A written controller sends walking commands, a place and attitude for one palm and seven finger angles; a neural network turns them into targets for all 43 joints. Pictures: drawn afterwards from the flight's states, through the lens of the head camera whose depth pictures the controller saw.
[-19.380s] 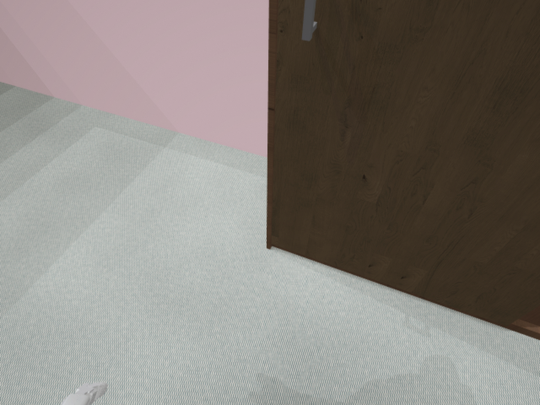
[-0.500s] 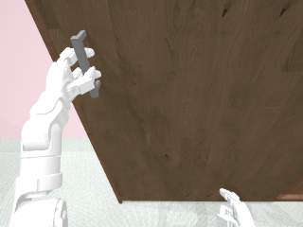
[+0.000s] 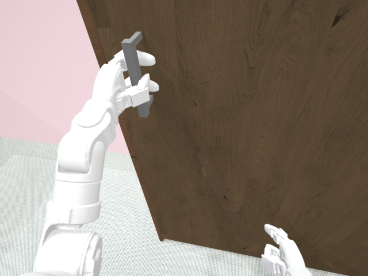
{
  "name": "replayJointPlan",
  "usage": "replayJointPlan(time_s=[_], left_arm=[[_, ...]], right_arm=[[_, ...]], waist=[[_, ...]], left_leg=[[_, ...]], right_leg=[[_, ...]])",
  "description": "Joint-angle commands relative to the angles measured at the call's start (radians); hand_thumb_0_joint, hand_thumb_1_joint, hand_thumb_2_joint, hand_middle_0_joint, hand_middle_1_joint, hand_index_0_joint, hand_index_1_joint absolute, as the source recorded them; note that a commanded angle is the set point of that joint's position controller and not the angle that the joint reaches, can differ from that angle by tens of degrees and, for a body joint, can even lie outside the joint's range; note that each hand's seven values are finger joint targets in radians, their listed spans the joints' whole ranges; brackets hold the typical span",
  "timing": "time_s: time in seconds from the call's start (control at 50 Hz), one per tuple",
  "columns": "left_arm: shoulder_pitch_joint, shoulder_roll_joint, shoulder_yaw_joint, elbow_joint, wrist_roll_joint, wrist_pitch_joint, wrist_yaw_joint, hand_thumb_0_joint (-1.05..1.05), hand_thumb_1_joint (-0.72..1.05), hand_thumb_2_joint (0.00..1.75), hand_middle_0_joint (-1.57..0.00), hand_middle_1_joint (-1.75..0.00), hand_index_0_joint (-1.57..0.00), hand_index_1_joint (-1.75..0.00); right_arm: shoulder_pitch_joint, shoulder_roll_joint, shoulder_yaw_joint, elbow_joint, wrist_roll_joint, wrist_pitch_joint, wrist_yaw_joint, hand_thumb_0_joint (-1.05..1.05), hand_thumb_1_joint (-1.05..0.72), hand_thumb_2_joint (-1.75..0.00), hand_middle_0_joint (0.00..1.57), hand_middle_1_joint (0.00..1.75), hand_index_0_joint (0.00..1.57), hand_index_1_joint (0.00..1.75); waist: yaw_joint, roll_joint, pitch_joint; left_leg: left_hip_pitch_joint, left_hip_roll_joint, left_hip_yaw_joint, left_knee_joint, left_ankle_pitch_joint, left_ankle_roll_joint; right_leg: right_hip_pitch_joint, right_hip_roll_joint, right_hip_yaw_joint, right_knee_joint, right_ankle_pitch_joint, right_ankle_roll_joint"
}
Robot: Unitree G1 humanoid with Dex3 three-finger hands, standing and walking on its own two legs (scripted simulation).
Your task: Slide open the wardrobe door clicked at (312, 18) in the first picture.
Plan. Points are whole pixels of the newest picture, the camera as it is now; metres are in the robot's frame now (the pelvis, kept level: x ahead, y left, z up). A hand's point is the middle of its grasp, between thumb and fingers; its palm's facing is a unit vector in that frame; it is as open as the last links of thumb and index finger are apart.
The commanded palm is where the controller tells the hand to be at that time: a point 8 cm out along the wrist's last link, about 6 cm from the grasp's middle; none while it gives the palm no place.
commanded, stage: step sideways, sliding the door along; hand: left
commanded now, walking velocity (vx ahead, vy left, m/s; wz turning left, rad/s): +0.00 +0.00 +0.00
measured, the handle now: (140, 77) +0.42 +0.14 +0.25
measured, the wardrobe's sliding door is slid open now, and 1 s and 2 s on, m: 0.00 0.07 0.35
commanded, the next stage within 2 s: none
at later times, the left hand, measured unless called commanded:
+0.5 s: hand (152, 90) +0.39 +0.11 +0.24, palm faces +0.24 -0.97 -0.06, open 5.7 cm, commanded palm +0.35 +0.09 +0.24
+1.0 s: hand (189, 93) +0.39 +0.04 +0.24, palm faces +0.35 -0.93 -0.05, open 6.1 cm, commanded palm +0.35 +0.01 +0.23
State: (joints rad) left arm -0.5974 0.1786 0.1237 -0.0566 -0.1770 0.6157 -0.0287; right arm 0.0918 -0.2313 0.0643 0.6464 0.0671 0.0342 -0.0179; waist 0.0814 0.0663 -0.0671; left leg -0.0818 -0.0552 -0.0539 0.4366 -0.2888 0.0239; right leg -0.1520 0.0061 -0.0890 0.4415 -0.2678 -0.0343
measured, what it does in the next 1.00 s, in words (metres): steps to the right: right foot, then left foot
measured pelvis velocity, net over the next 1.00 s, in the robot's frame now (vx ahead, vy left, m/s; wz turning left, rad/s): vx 0.05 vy -0.18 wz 0.04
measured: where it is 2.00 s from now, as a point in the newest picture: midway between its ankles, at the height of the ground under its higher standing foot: outside the picture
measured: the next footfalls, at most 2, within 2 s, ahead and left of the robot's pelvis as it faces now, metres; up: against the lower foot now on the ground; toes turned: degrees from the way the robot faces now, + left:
right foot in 0.58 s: +0.14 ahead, -0.23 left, +0.00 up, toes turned -3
left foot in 0.74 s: +0.03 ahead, +0.01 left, +0.00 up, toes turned +8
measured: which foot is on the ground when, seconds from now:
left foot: down 0.00-0.62, up 0.64-0.72, down 0.74-1.00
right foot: down 0.00-0.18, up 0.20-0.56, down 0.58-0.74, up 0.76-1.00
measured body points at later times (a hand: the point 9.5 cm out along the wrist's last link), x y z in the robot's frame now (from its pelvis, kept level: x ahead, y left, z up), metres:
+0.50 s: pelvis -0.01 -0.06 -0.01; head +0.05 -0.07 +0.43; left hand +0.37 +0.16 +0.25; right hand +0.14 -0.27 -0.14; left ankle -0.10 +0.10 -0.75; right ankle +0.09 -0.19 -0.70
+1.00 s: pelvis +0.05 -0.18 -0.01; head +0.15 -0.16 +0.43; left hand +0.36 +0.09 +0.24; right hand +0.31 -0.32 -0.10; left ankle -0.01 +0.01 -0.74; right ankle +0.09 -0.32 -0.70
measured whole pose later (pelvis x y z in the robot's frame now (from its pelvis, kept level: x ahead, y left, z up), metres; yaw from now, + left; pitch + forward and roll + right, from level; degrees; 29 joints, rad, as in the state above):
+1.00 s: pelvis +0.05 -0.18 -0.01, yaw +2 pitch -3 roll -4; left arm -0.46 0.21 0.16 -0.29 -0.06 -0.05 0.11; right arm 0.06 -0.15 0.00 0.50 0.03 -0.10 0.08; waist 0.18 0.08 0.27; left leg -0.11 0.25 0.04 0.52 -0.33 -0.12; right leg -0.40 0.01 -0.09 0.84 -0.35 0.02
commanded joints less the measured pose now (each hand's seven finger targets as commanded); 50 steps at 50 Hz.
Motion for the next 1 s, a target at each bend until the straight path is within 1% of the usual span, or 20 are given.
replayJointPlan(time_s=[0.0,0.06,0.08,0.12,0.18,0.22,0.34,0.44,0.52,0.54,0.56,0.58,0.6,0.64,0.68,0.7,0.72,0.74,0.84,0.98], left_arm=[[-0.632,-0.011,-0.146,-0.216,-0.029,-0.135,-0.056,0.0,0.9,0.9,-0.45,-1.4,-0.45,-1.4],[-0.719,-0.04,-0.174,-0.134,-0.021,-0.146,-0.054,0.0,0.9,0.9,-0.45,-1.4,-0.45,-1.4],[-0.719,0.288,-0.011,-0.247,0.058,-0.362,0.032,0.0,0.9,0.9,-0.45,-1.4,-0.45,-1.4],[-0.538,0.087,-0.136,-0.099,0.065,-0.496,0.058,0.0,0.9,0.9,-0.45,-1.4,-0.45,-1.4],[-0.662,0.04,-0.183,-0.172,0.071,-0.614,0.059,0.0,0.9,0.9,-0.45,-1.4,-0.45,-1.4],[-0.719,0.037,-0.175,-0.152,0.086,-0.656,0.068,0.0,0.9,0.9,-0.45,-1.4,-0.45,-1.4],[-0.726,0.044,-0.166,-0.101,0.103,-0.738,0.069,0.0,0.9,0.9,-0.45,-1.4,-0.45,-1.4],[-0.671,-0.06,-0.265,-0.179,0.099,-0.787,0.051,0.0,0.9,0.9,-0.45,-1.4,-0.45,-1.4],[-0.562,-0.027,-0.253,-0.275,0.097,-0.8,0.051,0.0,0.9,0.9,-0.45,-1.4,-0.45,-1.4],[-0.531,-0.004,-0.239,-0.315,0.101,-0.801,0.054,0.0,0.9,0.9,-0.45,-1.4,-0.45,-1.4],[-0.515,0.037,-0.219,-0.344,0.113,-0.8,0.062,0.0,0.9,0.9,-0.45,-1.4,-0.45,-1.4],[-0.485,0.071,-0.186,-0.337,0.114,-0.792,0.069,0.0,0.9,0.9,-0.45,-1.4,-0.45,-1.4],[-0.391,0.067,-0.157,-0.289,0.115,-0.775,0.074,0.0,0.9,0.9,-0.45,-1.4,-0.45,-1.4],[-0.435,0.057,-0.188,-0.487,0.112,-0.795,0.076,0.0,0.9,0.9,-0.45,-1.4,-0.45,-1.4],[-0.429,0.039,-0.209,-0.499,0.112,-0.806,0.077,0.0,0.9,0.9,-0.45,-1.4,-0.45,-1.4],[-0.441,0.04,-0.222,-0.524,0.103,-0.819,0.077,0.0,0.9,0.9,-0.45,-1.4,-0.45,-1.4],[-0.435,0.008,-0.244,-0.53,0.09,-0.823,0.063,0.0,0.9,0.9,-0.45,-1.4,-0.45,-1.4],[-0.477,0.032,-0.206,-0.522,0.1,-0.833,0.056,0.0,0.9,0.9,-0.45,-1.4,-0.45,-1.4],[-0.4,-0.002,-0.23,-0.528,0.128,-0.82,0.059,0.0,0.9,0.9,-0.45,-1.4,-0.45,-1.4],[-0.247,0.057,-0.195,-0.593,0.129,-0.816,0.059,0.0,0.9,0.9,-0.45,-1.4,-0.45,-1.4]], right_arm=[[-0.143,-0.077,-0.03,-0.144,-0.01,-0.052,-0.002,0.0,-0.9,-0.9,0.2,0.3,0.2,0.3],[-0.118,-0.074,-0.029,-0.118,-0.016,-0.048,0.003,0.0,-0.9,-0.9,0.2,0.3,0.2,0.3],[-0.089,-0.12,-0.049,-0.173,-0.026,-0.048,-0.002,0.0,-0.9,-0.9,0.2,0.3,0.2,0.3],[-0.069,-0.093,-0.056,-0.135,-0.043,-0.037,-0.012,0.0,-0.9,-0.9,0.2,0.3,0.2,0.3],[-0.039,-0.077,-0.084,-0.143,-0.065,-0.041,0.003,0.0,-0.9,-0.9,0.2,0.3,0.2,0.3],[-0.054,-0.074,-0.101,-0.152,-0.067,-0.035,0.015,0.0,-0.9,-0.9,0.2,0.3,0.2,0.3],[-0.075,-0.077,-0.112,-0.155,-0.042,-0.046,-0.007,0.0,-0.9,-0.9,0.2,0.3,0.2,0.3],[-0.079,-0.061,-0.11,-0.189,-0.033,-0.102,-0.015,0.0,-0.9,-0.9,0.2,0.3,0.2,0.3],[-0.085,-0.065,-0.109,-0.215,-0.017,-0.131,-0.006,0.0,-0.9,-0.9,0.2,0.3,0.2,0.3],[-0.1,-0.072,-0.113,-0.22,-0.007,-0.129,0.001,0.0,-0.9,-0.9,0.2,0.3,0.2,0.3],[-0.094,-0.061,-0.116,-0.218,0.002,-0.128,0.003,0.0,-0.9,-0.9,0.2,0.3,0.2,0.3],[-0.114,-0.047,-0.119,-0.211,-0.012,-0.141,-0.003,0.0,-0.9,-0.9,0.2,0.3,0.2,0.3],[-0.082,-0.053,-0.131,-0.165,-0.013,-0.135,-0.001,0.0,-0.9,-0.9,0.2,0.3,0.2,0.3],[-0.102,-0.051,-0.13,-0.181,-0.007,-0.151,-0.001,0.0,-0.9,-0.9,0.2,0.3,0.2,0.3],[-0.09,-0.045,-0.12,-0.171,-0.011,-0.145,0.0,0.0,-0.9,-0.9,0.2,0.3,0.2,0.3],[-0.085,-0.07,-0.132,-0.167,-0.015,-0.143,-0.006,0.0,-0.9,-0.9,0.2,0.3,0.2,0.3],[-0.105,-0.106,-0.159,-0.21,-0.025,-0.137,0.008,0.0,-0.9,-0.9,0.2,0.3,0.2,0.3],[-0.104,-0.118,-0.173,-0.234,-0.021,-0.135,0.044,0.0,-0.9,-0.9,0.2,0.3,0.2,0.3],[-0.06,-0.108,-0.164,-0.244,-0.026,-0.153,0.088,0.0,-0.9,-0.9,0.2,0.3,0.2,0.3],[-0.092,-0.067,-0.124,-0.283,-0.031,-0.2,0.085,0.0,-0.9,-0.9,0.2,0.3,0.2,0.3]], waist=[[-0.098,-0.047,-0.314],[-0.117,-0.031,-0.32],[-0.112,-0.024,-0.203],[-0.116,-0.084,-0.224],[-0.153,0.146,-0.334],[-0.141,0.12,-0.302],[-0.133,0.122,-0.171],[-0.124,0.178,-0.092],[-0.097,0.152,-0.139],[-0.082,0.084,-0.17],[-0.088,-0.099,-0.204],[-0.087,-0.195,-0.188],[-0.08,-0.227,-0.197],[-0.106,-0.25,-0.246],[-0.137,-0.206,-0.278],[-0.16,-0.083,-0.304],[-0.121,0.142,-0.331],[-0.088,0.128,-0.38],[-0.123,0.167,-0.237],[-0.106,0.29,-0.182]], left_leg=[[0.149,0.047,-0.009,0.032,0.735,-0.011],[0.169,0.052,-0.018,0.043,0.799,-0.02],[0.086,0.12,-0.066,0.068,0.681,0.012],[0.101,0.174,-0.12,0.037,0.635,0.018],[0.538,0.32,-0.217,0.091,1.28,0.068],[0.563,0.369,-0.242,0.081,1.084,0.118],[0.368,0.407,-0.174,-0.022,0.718,0.177],[0.221,0.381,-0.025,-0.039,0.652,0.128],[0.067,0.314,0.076,0.215,0.659,0.048],[-0.024,0.274,0.089,0.357,0.613,0.03],[-0.17,0.173,0.11,0.544,0.36,-0.008],[-0.308,0.057,0.07,0.656,-0.21,-0.042],[-0.34,0.086,-0.023,0.699,-0.375,-0.045],[-0.31,0.122,-0.02,0.516,-0.347,-0.043],[-0.126,0.142,0.045,0.196,-0.097,-0.044],[0.109,0.24,0.027,0.011,0.267,-0.016],[0.289,0.498,-0.227,0.0,0.878,0.097],[0.311,0.592,-0.24,0.025,0.981,0.169],[0.481,0.487,-0.044,0.123,1.111,0.11],[0.302,0.412,0.156,0.164,1.025,0.012]], right_leg=[[0.081,-0.012,0.039,0.034,0.62,-0.006],[0.061,-0.011,0.033,0.043,0.631,-0.005],[-0.042,-0.044,0.086,0.053,0.493,0.028],[-0.065,-0.028,0.066,0.129,0.426,0.03],[-0.427,0.031,0.07,0.398,-0.077,0.041],[-0.536,0.022,0.08,0.526,-0.208,0.021],[-0.524,-0.044,0.07,0.544,-0.059,0.018],[-0.355,-0.068,0.037,0.428,0.02,0.022],[0.04,0.016,-0.05,0.182,0.188,0.026],[0.174,-0.015,-0.01,0.126,0.348,0.012],[0.291,-0.151,0.137,0.078,0.7,-0.04],[0.288,-0.28,0.31,0.048,0.999,-0.114],[0.228,-0.364,0.385,0.045,1.078,-0.155],[0.268,-0.346,0.319,0.11,1.106,-0.168],[0.148,-0.265,0.185,0.208,1.006,-0.101],[-0.055,-0.204,0.11,0.349,0.784,-0.038],[-0.313,-0.066,0.043,0.524,0.129,0.042],[-0.361,-0.055,0.109,0.665,-0.274,0.033],[-0.543,-0.029,0.046,0.604,-0.184,0.041],[-0.189,0.036,-0.047,0.19,0.053,0.062]])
